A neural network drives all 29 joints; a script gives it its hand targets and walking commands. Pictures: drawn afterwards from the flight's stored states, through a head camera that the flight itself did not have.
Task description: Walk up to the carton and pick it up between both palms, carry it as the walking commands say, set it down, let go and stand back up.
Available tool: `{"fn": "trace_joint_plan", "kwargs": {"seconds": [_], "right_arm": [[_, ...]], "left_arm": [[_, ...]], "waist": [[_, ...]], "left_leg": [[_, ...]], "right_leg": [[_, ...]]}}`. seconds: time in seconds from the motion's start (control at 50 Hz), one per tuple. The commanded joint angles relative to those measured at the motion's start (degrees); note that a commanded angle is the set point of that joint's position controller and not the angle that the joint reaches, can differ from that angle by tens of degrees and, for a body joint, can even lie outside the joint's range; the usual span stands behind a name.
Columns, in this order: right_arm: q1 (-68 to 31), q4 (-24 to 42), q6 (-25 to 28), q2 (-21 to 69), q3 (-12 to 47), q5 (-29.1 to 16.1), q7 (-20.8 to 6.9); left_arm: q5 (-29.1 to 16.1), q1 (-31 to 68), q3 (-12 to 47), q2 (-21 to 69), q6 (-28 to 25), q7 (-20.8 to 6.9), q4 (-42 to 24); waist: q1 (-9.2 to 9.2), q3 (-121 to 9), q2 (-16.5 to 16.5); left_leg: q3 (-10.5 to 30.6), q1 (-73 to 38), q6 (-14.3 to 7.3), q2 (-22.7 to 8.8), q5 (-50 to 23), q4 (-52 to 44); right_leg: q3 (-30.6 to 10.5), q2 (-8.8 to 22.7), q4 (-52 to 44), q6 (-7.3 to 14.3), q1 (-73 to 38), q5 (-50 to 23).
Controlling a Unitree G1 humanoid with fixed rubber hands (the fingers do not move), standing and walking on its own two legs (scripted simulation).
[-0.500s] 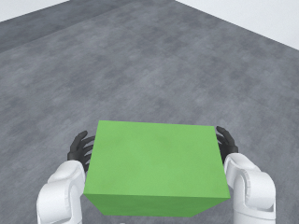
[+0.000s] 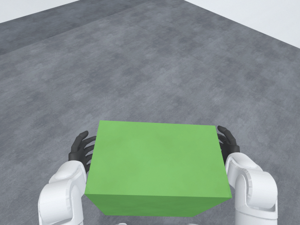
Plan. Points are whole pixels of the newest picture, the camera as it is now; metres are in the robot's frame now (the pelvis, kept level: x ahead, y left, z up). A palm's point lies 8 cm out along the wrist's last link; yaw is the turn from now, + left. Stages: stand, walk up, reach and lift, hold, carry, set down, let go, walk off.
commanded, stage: carry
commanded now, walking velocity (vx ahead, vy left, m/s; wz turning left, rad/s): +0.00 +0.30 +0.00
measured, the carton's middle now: (153, 176) +0.25 +0.01 +0.00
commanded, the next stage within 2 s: none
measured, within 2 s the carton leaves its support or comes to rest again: neither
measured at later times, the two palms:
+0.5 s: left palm (24, 176) +0.21 +0.28 +0.09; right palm (196, 182) +0.20 -0.07 +0.09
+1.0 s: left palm (16, 201) +0.16 +0.27 +0.10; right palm (208, 221) +0.14 -0.08 +0.09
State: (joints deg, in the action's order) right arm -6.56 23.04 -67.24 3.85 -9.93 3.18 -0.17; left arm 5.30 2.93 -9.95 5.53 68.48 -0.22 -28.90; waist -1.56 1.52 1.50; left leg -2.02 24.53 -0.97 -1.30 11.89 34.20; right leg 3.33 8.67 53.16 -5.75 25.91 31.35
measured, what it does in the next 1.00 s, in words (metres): steps to the left: right foot, then left foot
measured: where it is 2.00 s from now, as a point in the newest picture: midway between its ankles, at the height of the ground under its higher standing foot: outside the picture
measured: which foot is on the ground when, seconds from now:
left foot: down 0.00-0.26, up 0.28-0.42, down 0.44-1.00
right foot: up 0.00-0.22, down 0.24-0.44, up 0.46-0.74, down 0.76-1.00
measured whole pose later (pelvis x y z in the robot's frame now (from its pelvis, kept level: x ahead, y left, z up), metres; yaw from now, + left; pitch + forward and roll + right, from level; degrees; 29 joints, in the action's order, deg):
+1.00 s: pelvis -0.09 +0.12 +0.01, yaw -5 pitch +1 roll -1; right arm -4.2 22.7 -70.7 1.7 -10.0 3.2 0.8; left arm 5.3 3.6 -9.6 6.9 69.1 -0.5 -22.6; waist -1.6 -5.3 -3.0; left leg -7.8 22.3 -2.6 -2.2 7.0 28.2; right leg 4.7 0.3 30.3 0.3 13.1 18.0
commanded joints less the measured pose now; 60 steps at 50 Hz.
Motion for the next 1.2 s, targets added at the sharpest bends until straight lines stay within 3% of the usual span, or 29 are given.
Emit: {"fn": "trace_joint_plan", "kwargs": {"seconds": [0.0,0.02,0.04,0.12,0.16,0.18,0.2,0.22,0.24,0.26,0.3,0.34,0.36,0.38,0.42,0.44,0.5,0.54,0.64,0.68,0.72,0.76,0.78,0.84,0.9,0.92,1.0,1.06,1.18], "right_arm": [[-26.1,13.4,0.6,46.6,44.2,-20.2,-10.1],[-27.5,14.2,0.8,46.0,43.6,-20.5,-10.0],[-27.8,13.5,0.6,45.8,42.5,-19.5,-10.0],[-24.1,10.5,-0.3,45.8,43.5,-18.9,-10.5],[-22.8,9.9,-0.4,44.2,44.4,-18.3,-10.1],[-24.3,11.2,-0.7,44.2,44.5,-18.8,-10.0],[-22.3,12.0,-0.6,43.6,45.8,-18.1,-9.6],[-28.9,13.8,0.1,45.3,46.8,-18.7,-9.6],[-25.5,9.9,-0.8,45.7,46.6,-18.9,-9.3],[-30.8,16.6,-0.2,42.6,48.2,-19.7,-9.4],[-32.2,13.2,-1.1,44.3,47.5,-20.5,-9.9],[-30.5,11.2,-1.4,45.7,46.8,-20.8,-10.3],[-32.5,10.4,-1.6,47.7,46.7,-22.3,-10.8],[-26.9,9.0,-1.8,45.6,46.1,-20.9,-10.8],[-25.9,8.6,-1.3,44.5,44.5,-20.6,-10.8],[-24.4,4.3,-2.5,44.8,42.8,-19.5,-11.0],[-23.9,7.0,-1.9,45.3,42.7,-18.7,-11.3],[-26.2,8.9,-1.4,44.8,42.7,-20.4,-11.5],[-24.6,6.8,-1.4,46.2,42.5,-19.7,-11.9],[-22.9,7.4,-1.2,43.5,43.1,-18.2,-11.2],[-23.9,5.6,-1.3,44.7,43.5,-18.9,-11.3],[-21.1,4.3,-1.4,43.8,42.3,-17.8,-11.2],[-25.9,8.9,-1.0,44.8,45.0,-18.7,-11.1],[-31.9,11.2,-1.3,45.5,47.1,-20.9,-11.2],[-28.3,3.9,-2.7,42.6,42.4,-17.1,-10.5],[-28.1,3.7,-2.4,41.9,43.0,-17.3,-10.3],[-33.7,4.9,-1.4,42.5,42.5,-18.4,-10.7],[-29.6,3.6,-1.8,42.8,41.8,-16.8,-10.2],[-26.7,5.0,-1.3,43.4,40.6,-17.2,-10.0]], "left_arm": [[-23.8,30.4,47.4,45.2,-0.7,-10.7,-6.9],[-24.9,32.6,49.0,45.3,-0.4,-10.5,-7.4],[-23.9,31.3,47.3,44.6,-0.1,-10.5,-4.7],[-23.2,31.0,47.9,43.5,0.4,-10.3,-6.5],[-21.8,26.8,46.1,43.2,0.7,-10.8,-1.7],[-22.2,25.2,44.9,42.9,0.8,-11.3,-0.8],[-22.2,22.8,44.0,42.7,0.2,-11.7,-1.3],[-23.3,26.5,44.7,46.1,-0.3,-12.1,0.9],[-23.4,26.6,44.6,44.7,-0.3,-12.0,-0.5],[-23.0,23.3,44.8,45.9,-1.4,-12.4,0.1],[-23.3,26.4,45.4,44.8,-0.3,-12.8,-1.0],[-23.8,27.6,45.3,45.4,-0.1,-12.8,-1.6],[-23.8,32.1,45.9,45.7,-0.1,-12.0,-3.0],[-23.1,28.1,45.1,44.5,0.2,-11.8,-2.0],[-24.0,31.9,48.2,43.5,-0.1,-10.8,-5.0],[-22.8,30.2,47.1,43.8,1.2,-11.1,-0.4],[-22.4,30.2,45.7,45.2,0.9,-11.2,0.5],[-22.1,29.3,45.4,44.4,0.5,-10.7,0.9],[-22.2,32.1,46.8,46.2,0.7,-10.1,-0.7],[-22.4,28.8,46.1,45.0,0.2,-10.9,1.0],[-22.6,30.4,45.5,44.0,0.3,-11.0,0.7],[-21.9,27.8,46.3,44.7,0.6,-10.7,1.2],[-22.0,29.7,46.0,45.1,0.1,-10.9,-1.0],[-22.0,29.3,44.0,45.1,-0.2,-11.6,0.6],[-20.8,30.8,41.7,43.1,1.3,-11.5,5.5],[-19.6,28.3,40.2,40.9,0.9,-11.3,5.0],[-21.0,33.7,42.9,43.9,0.3,-10.9,4.4],[-20.9,33.4,41.9,43.8,0.1,-10.9,4.1],[-21.6,32.6,43.3,43.5,-0.2,-10.1,-0.1]], "waist": [[2.14,-23.3,-8.6],[2.22,-22.5,-12.7],[2.65,-23.3,-11.1],[1.44,-20.7,-16.1],[1.35,-22.0,-14.3],[1.04,-21.5,-10.2],[0.37,-25.2,-2.3],[0.03,-22.2,4.0],[0.16,-21.0,15.4],[0.09,-19.0,19.8],[0.1,-11.8,9.3],[0.51,-14.7,9.2],[1.71,-18.6,4.9],[1.74,-21.9,5.2],[1.63,-25.0,-8.8],[1.88,-22.0,-13.3],[2.8,-20.5,-5.6],[2.61,-18.8,-8.8],[2.37,-22.7,-14.1],[1.78,-21.3,-5.5],[1.76,-20.1,-4.6],[1.31,-23.4,-9.0],[1.37,-17.6,-2.0],[2.04,-17.1,3.5],[2.44,-13.2,-0.7],[2.28,-14.9,3.0],[2.49,-14.7,-2.9],[2.44,-17.4,1.0],[2.34,-23.3,-4.3]], "left_leg": [[5.3,-19.1,-6.6,-9.6,-19.1,-10.5],[6.5,-18.6,-7.5,-9.0,-20.6,-10.8],[8.0,-19.4,-8.2,-9.3,-20.7,-11.3],[10.0,-10.5,-7.8,-11.2,-4.9,-19.5],[11.8,-13.6,-8.1,-13.0,-11.4,-19.5],[11.1,-12.6,-4.8,-12.8,-9.0,-20.9],[7.9,-13.5,-2.1,-11.6,-11.1,-18.0],[3.1,-1.6,3.7,-5.8,-8.9,-14.2],[3.1,5.1,5.4,-4.5,1.4,-6.3],[0.6,6.8,3.5,-3.2,11.7,0.7],[1.3,3.7,2.1,-1.2,8.8,9.8],[-0.6,-0.5,2.1,-0.4,6.7,2.5],[-3.6,-10.1,1.7,0.1,0.7,-5.8],[-2.0,-14.0,1.8,-1.5,-6.4,-9.6],[5.3,-21.6,-0.4,-11.2,-32.6,-8.6],[6.8,-20.1,-2.3,-14.4,-32.3,-9.6],[14.5,-18.0,-4.3,-16.8,-13.8,-16.6],[14.5,-14.4,-3.1,-16.4,-5.5,-19.1],[11.8,-13.5,-3.9,-15.3,-10.5,-19.3],[9.5,-11.5,-2.4,-14.3,-10.0,-17.9],[9.3,-10.5,-1.4,-12.8,-8.9,-15.5],[6.0,-9.9,2.1,-10.6,-4.5,-18.6],[5.8,-7.6,1.8,-8.8,0.2,-17.2],[2.7,-9.7,0.8,-6.5,2.9,-13.3],[5.8,-8.4,-0.3,-8.7,5.7,-15.5],[5.8,-8.1,-0.2,-7.8,8.8,-16.2],[3.4,-10.0,1.0,-6.8,4.7,-15.8],[4.0,-11.3,0.6,-7.1,-3.9,-14.2],[6.7,-14.5,-1.1,-10.2,-14.2,-14.0]], "right_leg": [[2.2,-4.5,12.5,3.8,4.6,-0.4],[3.7,-6.1,7.3,4.0,3.8,0.8],[5.1,-8.2,5.8,3.0,2.3,1.9],[5.3,-6.7,-10.1,6.5,-8.2,1.4],[7.2,-9.2,-18.1,7.0,-12.3,0.5],[8.5,-9.7,-25.7,6.9,-15.9,-3.6],[7.2,-6.4,-37.1,7.2,-25.1,-11.0],[-1.2,0.6,-38.5,8.6,-33.2,-13.2],[-17.5,12.7,-40.9,11.3,-35.9,-15.4],[-22.2,20.8,-37.6,15.8,-25.8,-29.8],[-15.0,14.4,-37.3,14.7,-15.1,-31.0],[-7.6,9.2,-31.0,11.3,-17.1,-41.6],[-2.8,6.9,-26.9,10.1,-13.5,-42.9],[-1.7,4.5,-23.8,7.3,-14.6,-36.7],[0.6,0.0,-17.4,3.4,-7.9,-20.3],[2.3,-2.6,-17.0,2.2,-5.7,-6.5],[1.3,-6.5,-8.9,4.1,-5.0,-0.2],[1.6,-7.8,-8.1,4.7,-5.0,-0.1],[4.1,-8.6,-16.2,5.9,-12.5,-3.3],[4.1,-7.1,-28.3,6.2,-17.0,-9.8],[1.3,-4.5,-32.0,6.3,-19.8,-13.0],[0.6,-3.8,-26.9,7.9,-21.6,-11.6],[-2.5,-1.6,-29.0,8.0,-16.6,-10.9],[-4.7,0.9,-32.9,8.4,-10.9,-4.9],[-3.3,-1.8,-30.7,7.4,-8.9,-6.1],[-3.1,-2.4,-31.8,8.3,-10.3,-4.6],[-2.3,-3.1,-29.7,8.3,-7.2,-6.8],[-3.4,-1.6,-29.0,8.5,-11.0,-12.2],[-1.2,-4.1,-23.4,8.1,-13.4,-12.5]]}}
